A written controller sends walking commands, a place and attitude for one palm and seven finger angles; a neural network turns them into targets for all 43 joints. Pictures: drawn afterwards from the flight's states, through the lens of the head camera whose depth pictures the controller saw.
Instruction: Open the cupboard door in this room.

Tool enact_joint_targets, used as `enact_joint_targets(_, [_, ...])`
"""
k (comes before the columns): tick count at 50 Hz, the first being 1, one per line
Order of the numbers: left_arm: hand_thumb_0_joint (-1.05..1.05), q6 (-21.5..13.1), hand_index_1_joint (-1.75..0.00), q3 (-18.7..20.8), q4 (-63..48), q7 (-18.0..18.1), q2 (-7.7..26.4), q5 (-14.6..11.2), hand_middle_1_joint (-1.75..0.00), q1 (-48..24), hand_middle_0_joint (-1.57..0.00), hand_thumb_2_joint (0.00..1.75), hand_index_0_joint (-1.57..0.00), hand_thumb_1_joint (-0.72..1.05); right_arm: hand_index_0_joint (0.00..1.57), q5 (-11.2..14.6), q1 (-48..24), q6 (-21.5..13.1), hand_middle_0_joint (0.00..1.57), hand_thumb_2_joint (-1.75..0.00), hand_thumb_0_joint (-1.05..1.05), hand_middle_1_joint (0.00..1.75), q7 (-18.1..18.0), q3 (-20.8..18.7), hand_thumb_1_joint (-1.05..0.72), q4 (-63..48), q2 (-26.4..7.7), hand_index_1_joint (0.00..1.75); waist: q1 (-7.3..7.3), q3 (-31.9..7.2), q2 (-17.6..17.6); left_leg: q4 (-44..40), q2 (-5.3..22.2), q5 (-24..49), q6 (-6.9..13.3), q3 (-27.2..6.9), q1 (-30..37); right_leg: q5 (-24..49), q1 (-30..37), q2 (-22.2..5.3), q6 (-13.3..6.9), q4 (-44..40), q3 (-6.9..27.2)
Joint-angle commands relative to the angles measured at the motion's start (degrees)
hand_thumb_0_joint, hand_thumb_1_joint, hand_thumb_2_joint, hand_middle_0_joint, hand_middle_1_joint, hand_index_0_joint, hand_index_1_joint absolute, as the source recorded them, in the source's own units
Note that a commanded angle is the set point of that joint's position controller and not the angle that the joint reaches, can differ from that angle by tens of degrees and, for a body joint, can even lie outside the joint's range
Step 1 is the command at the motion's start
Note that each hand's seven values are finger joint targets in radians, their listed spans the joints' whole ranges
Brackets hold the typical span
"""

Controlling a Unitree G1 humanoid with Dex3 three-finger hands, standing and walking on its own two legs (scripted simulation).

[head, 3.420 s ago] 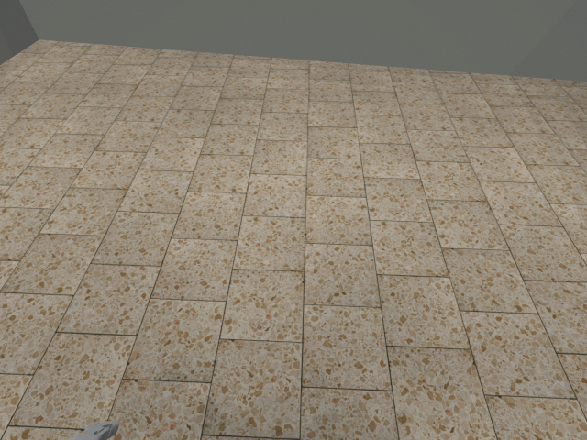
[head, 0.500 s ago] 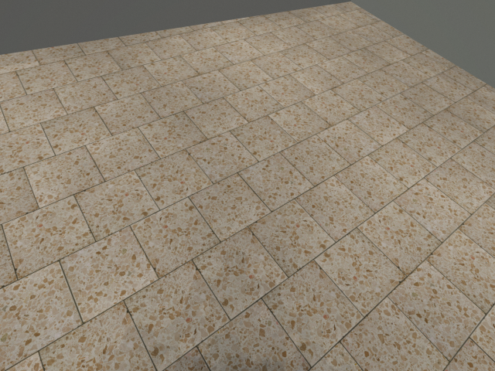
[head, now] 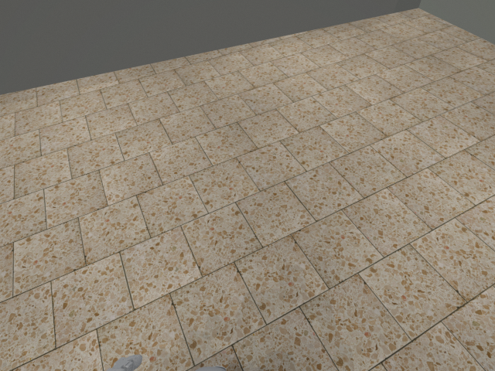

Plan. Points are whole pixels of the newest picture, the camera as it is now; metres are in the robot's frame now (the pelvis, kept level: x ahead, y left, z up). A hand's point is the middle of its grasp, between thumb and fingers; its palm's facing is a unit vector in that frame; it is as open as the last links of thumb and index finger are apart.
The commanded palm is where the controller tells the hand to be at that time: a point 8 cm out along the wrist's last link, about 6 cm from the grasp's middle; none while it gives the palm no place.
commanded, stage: turn or walk to find it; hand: left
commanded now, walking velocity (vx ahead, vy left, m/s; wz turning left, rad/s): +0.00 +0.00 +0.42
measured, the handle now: out of the picture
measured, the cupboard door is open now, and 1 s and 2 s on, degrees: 0 0 0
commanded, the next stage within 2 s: none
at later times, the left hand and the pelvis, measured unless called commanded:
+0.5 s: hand out of the picture -0.04 +0.28 -0.18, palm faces +0.25 -0.94 -0.24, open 7.4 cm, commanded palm none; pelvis -0.02 +0.06 +0.00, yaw +12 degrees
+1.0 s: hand out of the picture -0.03 +0.23 -0.14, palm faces +0.42 -0.87 -0.26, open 7.4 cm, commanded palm none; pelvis -0.03 +0.02 +0.00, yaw +26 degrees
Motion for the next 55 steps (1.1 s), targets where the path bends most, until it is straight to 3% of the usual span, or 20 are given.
enact_joint_targets(1, [0.00,-1.1,-0.30,2.5,-4.0,0.7,9.9,0.0,-0.30,-1.4,-0.20,0.90,-0.20,0.90,0.20,-0.1,-0.4,-0.9,0.20,-0.90,0.00,0.30,0.8,-1.2,-0.90,-3.6,-5.0,0.30,0.32,1.4,-9.7,20.6,4.6,3.4,-1.9,0.4,-7.8,8.8,-0.2,-15.5,-5.7,-16.2,9.5])
enact_joint_targets(5, [0.00,-1.3,-0.30,2.6,-2.4,0.8,10.0,0.3,-0.30,2.9,-0.20,0.90,-0.20,0.90,0.20,0.2,-2.1,-0.7,0.20,-0.90,0.00,0.30,0.9,-0.8,-0.90,-3.3,-4.5,0.30,2.18,0.8,-11.9,17.2,5.7,3.4,-3.4,2.7,-6.9,14.8,3.0,-15.7,-6.1,-14.9,6.0])
enact_joint_targets(11, [0.00,-0.8,-0.30,3.9,0.2,0.6,13.7,0.9,-0.30,7.0,-0.20,0.90,-0.20,0.90,0.20,0.9,-7.0,-1.7,0.20,-0.90,0.00,0.30,0.7,0.5,-0.90,-4.7,-3.3,0.30,4.93,-2.2,-14.3,-2.3,5.6,-2.5,-3.0,7.4,-0.2,27.5,8.2,-18.1,-7.7,-9.2,3.8])
enact_joint_targets(14, [0.00,-0.3,-0.30,4.1,0.9,0.4,13.9,0.6,-0.30,5.6,-0.20,0.90,-0.20,0.90,0.20,1.0,-3.4,-2.3,0.20,-0.90,0.00,0.30,0.4,0.6,-0.90,-3.9,-3.8,0.30,2.61,-3.9,-14.0,-15.6,4.8,5.4,-2.1,9.3,8.3,27.4,5.6,-17.2,-4.4,-3.6,0.5])
enact_joint_targets(15, [0.00,0.0,-0.30,4.0,0.7,0.3,13.3,0.1,-0.30,5.3,-0.20,0.90,-0.20,0.90,0.20,0.9,-1.1,-2.7,0.20,-0.90,0.00,0.30,0.5,0.3,-0.90,-3.4,-5.3,0.30,1.26,-5.1,-10.3,-23.5,5.4,13.1,-1.4,8.6,15.0,23.2,1.7,-15.6,-1.6,1.0,-2.0])
enact_joint_targets(16, [0.00,0.6,-0.30,3.7,-0.4,0.0,10.7,-0.3,-0.30,6.5,-0.20,0.90,-0.20,0.90,0.20,0.4,0.8,-3.4,0.20,-0.90,0.00,0.30,0.4,-0.7,-0.90,-3.4,-10.0,0.30,0.39,-7.3,2.5,-27.2,14.7,24.5,2.2,-3.2,23.3,8.8,-8.2,-10.5,2.3,10.9,-5.4])
enact_joint_targets(17, [0.00,0.8,-0.30,2.6,-2.5,-0.2,7.0,-0.4,-0.30,5.1,-0.20,0.90,-0.20,0.90,0.20,0.3,3.3,-3.4,0.20,-0.90,0.00,0.30,0.2,-1.8,-0.90,-3.5,-15.3,0.30,-0.67,-6.6,15.7,-29.2,27.2,42.5,9.4,-17.3,24.8,-19.6,-18.5,-4.7,5.4,22.3,-5.2])
enact_joint_targets(18, [0.00,1.6,-0.30,2.4,-2.6,0.3,7.8,0.2,-0.30,0.9,-0.20,0.90,-0.20,0.90,0.20,0.3,5.3,-3.5,0.20,-0.90,0.00,0.30,-0.6,-1.9,-0.90,-2.0,-14.8,0.30,-2.81,-6.7,12.6,-29.8,27.3,40.3,11.1,-16.9,20.9,-19.3,-17.4,-4.8,4.6,29.3,0.9])
enact_joint_targets(21, [0.00,1.3,-0.30,3.0,-0.1,-0.5,8.2,0.1,-0.30,0.9,-0.20,0.90,-0.20,0.90,0.20,0.2,-2.6,-3.8,0.20,-0.90,0.00,0.30,-1.5,-0.1,-0.90,-3.8,-10.2,0.30,1.00,-2.7,6.5,-29.8,19.6,34.6,9.4,-9.4,16.4,-7.8,-18.1,-5.1,4.6,33.9,3.4])
enact_joint_targets(24, [0.00,1.4,-0.30,3.0,1.4,-0.8,8.4,0.0,-0.30,3.3,-0.20,0.90,-0.20,0.90,0.20,0.6,-3.6,-4.2,0.20,-0.90,0.00,0.30,-1.5,0.2,-0.90,-4.5,-9.4,0.30,1.83,-3.7,5.7,-30.3,17.0,36.4,9.0,-6.3,17.2,-4.6,-15.9,-4.5,5.2,31.6,2.9])
enact_joint_targets(33, [0.00,1.3,-0.30,2.6,-1.7,-0.3,7.0,-0.3,-0.30,-1.2,-0.20,0.90,-0.20,0.90,0.20,0.0,-0.8,-3.4,0.20,-0.90,0.00,0.30,-1.3,-0.9,-0.90,-4.4,-10.1,0.30,-0.11,-3.9,4.2,-30.0,17.5,31.3,11.3,-14.6,18.1,-8.0,-13.0,-1.9,5.3,18.6,3.5])
enact_joint_targets(36, [0.00,0.9,-0.30,2.4,-2.1,0.0,6.4,-0.6,-0.30,-0.1,-0.20,0.90,-0.20,0.90,0.20,-0.2,-1.7,-3.1,0.20,-0.90,0.00,0.30,-1.1,-1.1,-0.90,-4.7,-10.3,0.30,0.67,-4.4,5.3,-28.6,16.7,32.4,10.9,-16.2,14.5,-7.5,-7.0,-0.5,4.4,11.1,3.2])
enact_joint_targets(39, [0.00,0.2,-0.30,2.5,-1.3,0.2,7.2,-0.6,-0.30,4.6,-0.20,0.90,-0.20,0.90,0.20,0.3,-3.5,-2.9,0.20,-0.90,0.00,0.30,-0.7,-1.2,-0.90,-5.2,-9.8,0.30,3.07,-5.1,4.4,-25.2,13.4,28.5,8.2,-15.2,8.4,2.1,3.0,0.4,3.8,-2.8,2.2])
enact_joint_targets(40, [0.00,-0.3,-0.30,2.8,-1.1,0.4,8.5,-0.5,-0.30,5.7,-0.20,0.90,-0.20,0.90,0.20,0.6,-3.1,-2.9,0.20,-0.90,0.00,0.30,-0.5,-1.1,-0.90,-5.4,-8.4,0.30,3.68,-5.6,1.0,-22.2,11.1,23.6,5.8,-14.1,4.2,6.0,9.0,-1.7,3.3,-10.2,3.7])
enact_joint_targets(41, [0.00,-0.9,-0.30,3.6,-1.3,0.9,12.3,0.2,-0.30,6.8,-0.20,0.90,-0.20,0.90,0.20,1.1,-2.0,-3.0,0.20,-0.90,0.00,0.30,-0.1,-0.7,-0.90,-6.0,-5.2,0.30,3.96,-6.9,-9.6,-12.8,5.4,11.5,2.2,-7.7,-4.8,5.2,16.0,-12.8,-0.1,-15.4,14.7])
enact_joint_targets(42, [0.00,-0.9,-0.30,4.1,-2.2,0.8,15.8,0.6,-0.30,6.2,-0.20,0.90,-0.20,0.90,0.20,0.8,-2.6,-2.9,0.20,-0.90,0.00,0.30,-0.1,-0.5,-0.90,-7.6,-3.7,0.30,4.31,-4.5,-18.7,-0.5,-0.6,-6.1,-0.8,0.7,-9.8,9.4,12.4,-24.7,-6.8,-17.5,24.1])
enact_joint_targets(43, [0.00,-0.9,-0.30,4.2,-3.0,1.0,14.8,0.0,-0.30,4.8,-0.20,0.90,-0.20,0.90,0.20,-0.1,-2.9,-1.8,0.20,-0.90,0.00,0.30,-0.2,-1.2,-0.90,-6.7,-6.6,0.30,4.29,-3.9,-17.0,9.3,2.1,-6.8,-0.7,-2.2,-8.0,5.9,5.2,-24.9,-8.8,-18.9,23.1])
enact_joint_targets(45, [0.00,-0.7,-0.30,3.4,-3.8,0.9,11.8,0.0,-0.30,-0.9,-0.20,0.90,-0.20,0.90,0.20,0.1,-2.6,-0.9,0.20,-0.90,0.00,0.30,0.5,-1.4,-0.90,-4.8,-6.0,0.30,1.50,1.2,-10.5,19.0,4.2,-0.6,-1.0,-1.0,-7.6,3.9,-0.8,-19.2,-7.6,-18.1,15.0])
enact_joint_targets(47, [0.00,-1.2,-0.30,2.7,-3.8,0.7,9.8,0.2,-0.30,-2.0,-0.20,0.90,-0.20,0.90,0.20,0.0,-0.3,-0.9,0.20,-0.90,0.00,0.30,0.9,-1.1,-0.90,-3.6,-4.9,0.30,0.40,1.0,-10.2,20.3,4.9,3.5,-2.3,1.2,-7.5,10.7,0.7,-15.5,-6.0,-15.5,7.4])
enact_joint_targets(55, [0.00,-0.8,-0.30,3.7,-0.1,0.5,13.3,0.9,-0.30,5.8,-0.20,0.90,-0.20,0.90,0.20,0.8,-7.1,-1.4,0.20,-0.90,0.00,0.30,0.8,0.3,-0.90,-4.9,-3.3,0.30,4.64,-0.8,-14.3,0.4,5.7,-2.1,-3.2,6.9,-1.4,25.8,6.6,-17.8,-7.4,-10.2,3.2])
